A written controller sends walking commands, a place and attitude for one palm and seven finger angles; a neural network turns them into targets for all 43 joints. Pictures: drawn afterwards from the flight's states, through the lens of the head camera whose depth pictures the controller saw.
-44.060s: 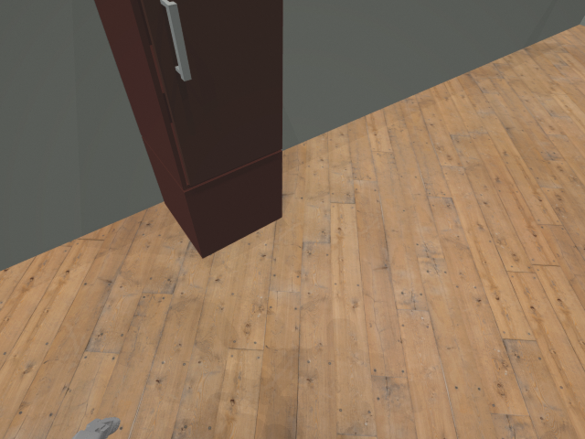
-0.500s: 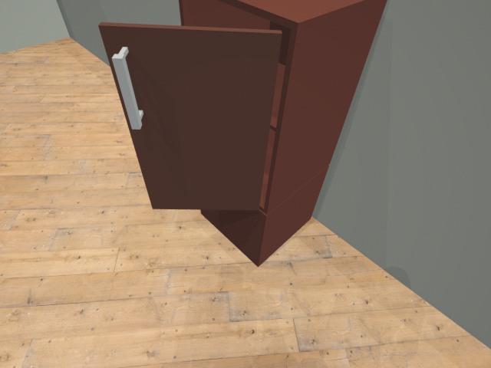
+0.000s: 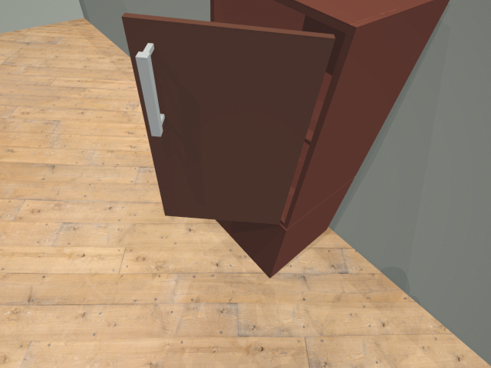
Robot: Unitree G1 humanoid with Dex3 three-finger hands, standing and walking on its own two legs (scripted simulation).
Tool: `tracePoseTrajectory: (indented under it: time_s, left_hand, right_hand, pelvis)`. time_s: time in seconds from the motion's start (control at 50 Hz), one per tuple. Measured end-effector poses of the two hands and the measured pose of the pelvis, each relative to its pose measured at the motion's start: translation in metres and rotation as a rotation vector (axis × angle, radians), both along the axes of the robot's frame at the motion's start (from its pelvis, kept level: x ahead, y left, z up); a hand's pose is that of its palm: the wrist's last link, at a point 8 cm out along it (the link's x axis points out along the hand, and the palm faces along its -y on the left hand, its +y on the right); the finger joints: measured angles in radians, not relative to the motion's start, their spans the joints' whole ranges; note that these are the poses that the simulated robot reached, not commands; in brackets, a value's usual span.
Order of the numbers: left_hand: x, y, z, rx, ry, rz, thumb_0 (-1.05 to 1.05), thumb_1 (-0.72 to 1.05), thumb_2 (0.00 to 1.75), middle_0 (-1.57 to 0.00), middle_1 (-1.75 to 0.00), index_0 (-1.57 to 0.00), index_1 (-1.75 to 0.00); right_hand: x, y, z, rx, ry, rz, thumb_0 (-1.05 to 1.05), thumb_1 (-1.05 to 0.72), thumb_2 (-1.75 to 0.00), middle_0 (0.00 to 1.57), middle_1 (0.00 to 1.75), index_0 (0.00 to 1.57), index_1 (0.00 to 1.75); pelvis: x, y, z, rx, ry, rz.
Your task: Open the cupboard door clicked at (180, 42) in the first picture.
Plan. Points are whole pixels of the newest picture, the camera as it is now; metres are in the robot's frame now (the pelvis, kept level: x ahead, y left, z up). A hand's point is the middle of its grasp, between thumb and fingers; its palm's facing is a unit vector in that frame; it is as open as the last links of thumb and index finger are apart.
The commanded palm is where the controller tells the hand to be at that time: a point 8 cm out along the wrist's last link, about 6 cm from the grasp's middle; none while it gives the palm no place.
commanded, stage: come to a stop and stand still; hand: left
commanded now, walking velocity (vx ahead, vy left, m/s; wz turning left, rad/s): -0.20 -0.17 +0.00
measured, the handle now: (153, 92) +0.56 +0.23 +0.14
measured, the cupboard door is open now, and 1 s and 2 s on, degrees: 47 47 47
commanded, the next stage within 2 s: look again from close up in 1.02 s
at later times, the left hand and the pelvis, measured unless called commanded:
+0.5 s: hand out of the picture +0.13 +0.16 -0.15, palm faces +0.00 -0.97 -0.25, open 7.4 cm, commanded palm none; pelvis +0.04 -0.03 +0.01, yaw +0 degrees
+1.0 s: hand out of the picture +0.00 +0.19 -0.15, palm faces +0.07 -0.98 -0.18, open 7.4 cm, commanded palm none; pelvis +0.00 +0.00 +0.02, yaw +1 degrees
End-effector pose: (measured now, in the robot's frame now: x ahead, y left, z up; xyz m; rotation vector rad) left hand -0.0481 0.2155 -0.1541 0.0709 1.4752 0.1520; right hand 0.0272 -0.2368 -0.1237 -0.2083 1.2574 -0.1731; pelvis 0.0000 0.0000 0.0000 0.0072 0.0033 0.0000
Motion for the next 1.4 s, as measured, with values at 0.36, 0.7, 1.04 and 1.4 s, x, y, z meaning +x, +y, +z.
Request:
tracePoseTrajectory:
  time_s: [0.36,0.7,1.04,1.4]
  left_hand:
    - [0.171,0.008,0.033,0.102,-0.232,-0.115,0.00,0.91,0.90,-0.20,-0.30,-0.19,-0.30]
    - [0.112,0.002,0.038,0.106,-0.242,-0.053,0.00,0.91,0.90,-0.20,-0.30,-0.20,-0.30]
    - [0.043,0.018,0.031,0.047,-0.100,-0.028,0.00,0.91,0.90,-0.20,-0.30,-0.19,-0.30]
    - [0.073,-0.037,0.024,0.087,-0.156,-0.083,0.01,0.94,0.90,-0.20,-0.30,-0.20,-0.30]
  right_hand:
    - [0.036,0.008,-0.011,0.063,0.084,-0.068,0.01,-0.93,-0.90,0.21,0.30,0.20,0.30]
    - [0.055,-0.016,0.006,0.044,-0.003,0.006,0.00,-0.91,-0.90,0.20,0.30,0.20,0.30]
    - [-0.051,0.018,0.010,0.054,0.131,-0.043,0.00,-0.92,-0.90,0.20,0.30,0.20,0.30]
    - [-0.023,-0.020,-0.015,0.091,0.058,-0.062,0.01,-0.92,-0.90,0.20,0.30,0.20,0.30]
  pelvis:
    - [0.049,-0.008,0.011,0.021,0.008,-0.009]
    - [0.013,-0.019,0.018,0.032,0.008,0.000]
    - [-0.003,-0.004,0.024,0.009,0.014,0.008]
    - [0.009,-0.044,0.011,-0.009,-0.041,-0.010]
